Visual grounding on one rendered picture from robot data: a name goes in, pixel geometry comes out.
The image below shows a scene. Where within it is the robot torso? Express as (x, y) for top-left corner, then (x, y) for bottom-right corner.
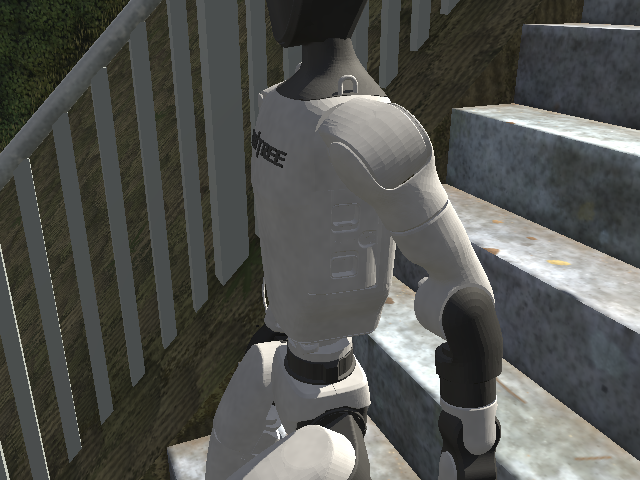
(251, 62), (400, 438)

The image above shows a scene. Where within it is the robot right forearm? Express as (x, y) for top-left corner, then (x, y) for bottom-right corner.
(264, 305), (284, 333)

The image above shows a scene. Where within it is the robot right hand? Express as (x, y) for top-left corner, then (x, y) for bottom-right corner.
(244, 323), (288, 356)

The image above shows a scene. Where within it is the right robot upper arm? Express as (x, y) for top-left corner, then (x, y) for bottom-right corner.
(258, 80), (286, 110)

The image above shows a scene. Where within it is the robot left thigh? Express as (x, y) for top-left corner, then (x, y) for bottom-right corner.
(226, 413), (372, 480)

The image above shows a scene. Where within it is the left robot upper arm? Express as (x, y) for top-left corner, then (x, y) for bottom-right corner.
(318, 97), (495, 341)

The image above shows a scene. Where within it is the robot left forearm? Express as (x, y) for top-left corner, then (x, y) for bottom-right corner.
(435, 287), (503, 480)

